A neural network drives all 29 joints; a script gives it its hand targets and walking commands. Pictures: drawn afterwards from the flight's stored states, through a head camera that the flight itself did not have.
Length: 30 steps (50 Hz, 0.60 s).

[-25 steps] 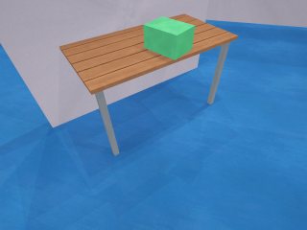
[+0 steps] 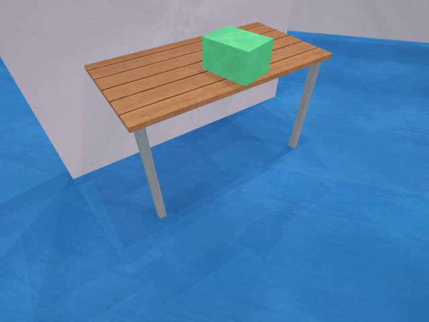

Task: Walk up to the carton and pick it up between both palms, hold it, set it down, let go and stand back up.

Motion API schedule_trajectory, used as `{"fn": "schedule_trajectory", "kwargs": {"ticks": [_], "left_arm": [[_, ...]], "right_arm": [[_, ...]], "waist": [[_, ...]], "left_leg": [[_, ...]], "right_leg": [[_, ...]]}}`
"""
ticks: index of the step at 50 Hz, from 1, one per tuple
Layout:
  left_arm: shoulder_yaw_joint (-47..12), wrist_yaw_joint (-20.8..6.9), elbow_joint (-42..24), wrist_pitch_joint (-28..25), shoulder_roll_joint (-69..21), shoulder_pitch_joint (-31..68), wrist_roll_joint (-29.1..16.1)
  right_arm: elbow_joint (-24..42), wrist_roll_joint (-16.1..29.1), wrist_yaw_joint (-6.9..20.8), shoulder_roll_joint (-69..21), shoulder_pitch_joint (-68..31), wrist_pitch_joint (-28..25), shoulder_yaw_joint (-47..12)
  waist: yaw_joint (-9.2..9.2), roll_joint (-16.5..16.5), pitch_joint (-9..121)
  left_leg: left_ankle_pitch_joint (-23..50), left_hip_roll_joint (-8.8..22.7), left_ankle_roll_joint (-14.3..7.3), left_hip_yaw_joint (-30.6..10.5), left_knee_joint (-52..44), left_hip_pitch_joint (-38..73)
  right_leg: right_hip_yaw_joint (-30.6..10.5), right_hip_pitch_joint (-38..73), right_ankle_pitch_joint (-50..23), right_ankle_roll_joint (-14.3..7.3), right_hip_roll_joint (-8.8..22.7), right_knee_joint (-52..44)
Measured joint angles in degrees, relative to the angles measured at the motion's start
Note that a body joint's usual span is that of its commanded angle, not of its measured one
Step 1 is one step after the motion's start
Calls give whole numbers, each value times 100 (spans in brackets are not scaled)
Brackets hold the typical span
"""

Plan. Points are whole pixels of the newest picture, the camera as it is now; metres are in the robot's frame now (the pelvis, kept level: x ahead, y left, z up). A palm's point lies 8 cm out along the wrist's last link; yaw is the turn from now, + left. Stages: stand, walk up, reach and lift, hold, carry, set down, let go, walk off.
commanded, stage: stand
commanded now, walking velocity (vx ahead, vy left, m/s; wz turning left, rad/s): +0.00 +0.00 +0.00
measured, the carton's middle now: (236, 54) +1.23 -0.09 -0.03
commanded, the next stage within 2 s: walk up in 1.80 s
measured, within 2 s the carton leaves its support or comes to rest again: neither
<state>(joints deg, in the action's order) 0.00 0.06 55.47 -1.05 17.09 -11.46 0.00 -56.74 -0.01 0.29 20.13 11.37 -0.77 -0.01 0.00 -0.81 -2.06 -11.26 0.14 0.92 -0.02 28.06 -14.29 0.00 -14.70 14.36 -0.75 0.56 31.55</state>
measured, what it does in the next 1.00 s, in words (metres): stands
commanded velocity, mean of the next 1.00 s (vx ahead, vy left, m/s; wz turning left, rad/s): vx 0.00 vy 0.00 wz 0.00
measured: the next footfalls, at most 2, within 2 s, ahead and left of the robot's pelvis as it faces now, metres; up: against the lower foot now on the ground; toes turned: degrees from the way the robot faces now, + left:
none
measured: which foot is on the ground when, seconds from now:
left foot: down 0.00-1.00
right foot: down 0.00-1.00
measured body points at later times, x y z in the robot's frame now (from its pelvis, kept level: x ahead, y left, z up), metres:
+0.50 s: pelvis +0.01 +0.01 +0.00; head +0.01 +0.01 +0.45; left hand +0.09 +0.28 -0.13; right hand +0.08 -0.29 -0.12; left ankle +0.04 +0.13 -0.73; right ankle +0.03 -0.11 -0.73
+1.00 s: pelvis +0.01 +0.01 +0.00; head +0.01 +0.01 +0.45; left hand +0.09 +0.28 -0.13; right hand +0.08 -0.29 -0.12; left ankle +0.04 +0.13 -0.73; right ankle +0.03 -0.11 -0.73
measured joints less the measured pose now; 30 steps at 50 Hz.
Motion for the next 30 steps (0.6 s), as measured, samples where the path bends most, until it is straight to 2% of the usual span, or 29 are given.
{"fn": "schedule_trajectory", "kwargs": {"ticks": [30], "left_arm": [[0, -14, 16, 0, 3, 0, 0]], "right_arm": [[-10, 0, 18, -102, -1, 0, 0]], "waist": [[0, -19, 2]], "left_leg": [[9, 0, -49, 0, -124, 65]], "right_leg": [[0, 138, -93, 56, 0, -279]]}}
